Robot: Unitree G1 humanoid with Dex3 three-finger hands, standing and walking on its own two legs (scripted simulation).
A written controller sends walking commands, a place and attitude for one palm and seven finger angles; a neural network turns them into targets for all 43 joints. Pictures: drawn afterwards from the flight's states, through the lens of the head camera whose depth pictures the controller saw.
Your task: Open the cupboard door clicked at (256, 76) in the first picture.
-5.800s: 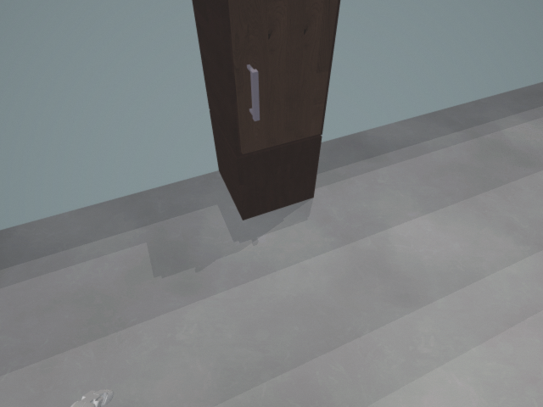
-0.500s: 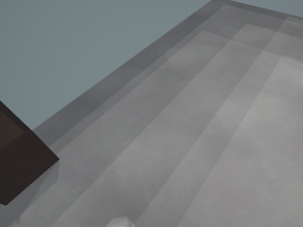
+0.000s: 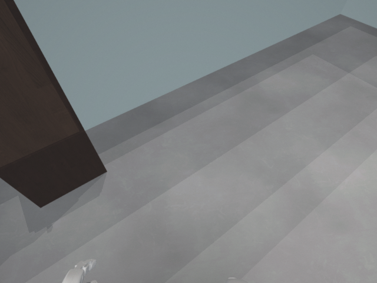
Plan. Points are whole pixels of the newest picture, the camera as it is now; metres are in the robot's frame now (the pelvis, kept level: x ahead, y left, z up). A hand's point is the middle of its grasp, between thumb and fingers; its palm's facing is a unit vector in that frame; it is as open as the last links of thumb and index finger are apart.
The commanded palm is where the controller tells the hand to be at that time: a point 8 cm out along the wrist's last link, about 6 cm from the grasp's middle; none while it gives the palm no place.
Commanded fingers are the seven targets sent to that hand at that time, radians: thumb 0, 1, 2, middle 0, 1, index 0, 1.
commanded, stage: turn to face it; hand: left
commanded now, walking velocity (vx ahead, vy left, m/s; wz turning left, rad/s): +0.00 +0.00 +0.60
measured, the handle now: out of the picture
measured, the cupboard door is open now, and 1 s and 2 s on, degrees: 0 0 0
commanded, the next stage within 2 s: take the last steps up to it in 1.00 s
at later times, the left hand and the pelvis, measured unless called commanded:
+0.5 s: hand out of the picture -0.04 +0.20 -0.16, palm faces +0.36 -0.90 -0.26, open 7.4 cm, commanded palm none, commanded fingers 0.00 0.90 0.90 -0.20 -0.30 -0.20 -0.30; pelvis -0.02 -0.02 +0.00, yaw +20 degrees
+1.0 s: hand out of the picture -0.04 +0.20 -0.15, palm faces +0.52 -0.81 -0.29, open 7.4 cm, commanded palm none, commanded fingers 0.00 0.90 0.90 -0.20 -0.30 -0.20 -0.30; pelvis -0.02 -0.03 -0.01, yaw +30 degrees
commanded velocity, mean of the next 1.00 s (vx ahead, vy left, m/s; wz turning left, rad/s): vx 0.00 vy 0.00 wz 0.46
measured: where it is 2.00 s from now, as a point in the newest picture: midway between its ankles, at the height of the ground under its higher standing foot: outside the picture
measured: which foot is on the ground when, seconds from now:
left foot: down 0.00-0.08, up 0.10-0.52, down 0.54-1.00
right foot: up 0.00-0.06, down 0.08-0.54, up 0.56-0.98, down 1.00-1.00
